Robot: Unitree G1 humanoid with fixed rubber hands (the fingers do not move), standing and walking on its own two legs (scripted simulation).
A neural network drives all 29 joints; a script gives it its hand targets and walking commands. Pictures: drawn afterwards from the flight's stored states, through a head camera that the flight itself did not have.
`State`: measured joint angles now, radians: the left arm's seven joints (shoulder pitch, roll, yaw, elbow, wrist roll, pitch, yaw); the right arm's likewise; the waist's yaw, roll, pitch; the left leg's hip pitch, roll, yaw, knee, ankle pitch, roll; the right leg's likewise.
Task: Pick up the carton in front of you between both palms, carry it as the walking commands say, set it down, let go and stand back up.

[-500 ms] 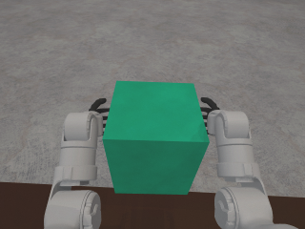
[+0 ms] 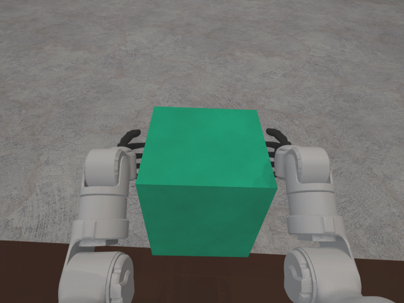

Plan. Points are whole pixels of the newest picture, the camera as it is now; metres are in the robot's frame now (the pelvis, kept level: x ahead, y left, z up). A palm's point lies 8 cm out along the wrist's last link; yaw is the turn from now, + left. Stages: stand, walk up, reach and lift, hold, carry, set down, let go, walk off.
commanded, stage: carry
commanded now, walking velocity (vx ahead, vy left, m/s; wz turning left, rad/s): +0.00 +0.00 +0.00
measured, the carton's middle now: (202, 184) +0.35 +0.00 +0.06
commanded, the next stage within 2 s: none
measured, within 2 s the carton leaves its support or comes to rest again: neither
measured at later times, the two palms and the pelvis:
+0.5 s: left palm (125, 161) +0.35 +0.15 +0.13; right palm (282, 159) +0.35 -0.15 +0.13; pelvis +0.00 +0.00 +0.00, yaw +0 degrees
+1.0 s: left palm (145, 121) +0.50 +0.13 +0.11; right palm (271, 128) +0.48 -0.16 +0.10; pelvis +0.13 +0.00 -0.01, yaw +0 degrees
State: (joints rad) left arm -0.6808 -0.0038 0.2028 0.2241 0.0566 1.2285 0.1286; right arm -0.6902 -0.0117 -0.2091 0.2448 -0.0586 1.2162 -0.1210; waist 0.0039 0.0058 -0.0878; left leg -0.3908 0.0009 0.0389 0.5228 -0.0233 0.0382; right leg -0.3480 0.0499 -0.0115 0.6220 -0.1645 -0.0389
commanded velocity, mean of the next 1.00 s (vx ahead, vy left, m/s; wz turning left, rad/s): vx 0.28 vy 0.00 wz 0.00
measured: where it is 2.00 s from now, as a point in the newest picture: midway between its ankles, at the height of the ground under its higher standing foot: (209, 224)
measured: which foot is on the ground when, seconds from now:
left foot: down 0.00-1.00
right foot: down 0.00-0.76, up 0.78-1.00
